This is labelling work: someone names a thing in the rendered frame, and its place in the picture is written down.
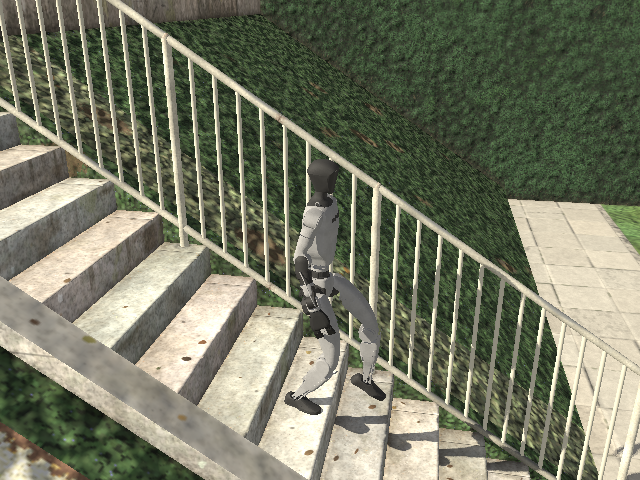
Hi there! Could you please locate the right robot hand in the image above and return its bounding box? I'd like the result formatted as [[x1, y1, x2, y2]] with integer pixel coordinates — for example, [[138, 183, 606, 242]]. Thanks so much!
[[309, 309, 336, 339]]

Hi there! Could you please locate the robot left foot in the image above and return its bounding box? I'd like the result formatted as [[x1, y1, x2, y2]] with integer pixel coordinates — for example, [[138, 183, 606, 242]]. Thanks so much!
[[350, 373, 386, 401]]

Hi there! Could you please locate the right robot upper arm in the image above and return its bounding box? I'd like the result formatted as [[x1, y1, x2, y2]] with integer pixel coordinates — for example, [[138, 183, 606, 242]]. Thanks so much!
[[293, 208, 324, 267]]

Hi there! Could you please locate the robot head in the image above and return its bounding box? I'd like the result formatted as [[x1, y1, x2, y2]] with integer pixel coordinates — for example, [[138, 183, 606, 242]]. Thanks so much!
[[307, 159, 339, 208]]

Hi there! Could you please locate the robot right forearm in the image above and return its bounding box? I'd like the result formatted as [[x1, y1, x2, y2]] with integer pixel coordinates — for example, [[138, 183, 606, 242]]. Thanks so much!
[[295, 256, 322, 313]]

